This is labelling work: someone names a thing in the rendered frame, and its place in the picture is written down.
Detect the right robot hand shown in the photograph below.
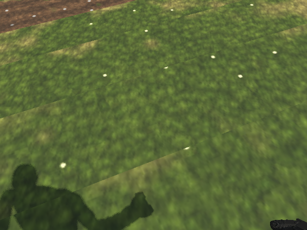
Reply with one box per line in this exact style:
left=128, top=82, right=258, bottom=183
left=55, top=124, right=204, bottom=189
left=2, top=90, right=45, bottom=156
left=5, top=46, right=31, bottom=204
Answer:
left=270, top=218, right=307, bottom=230

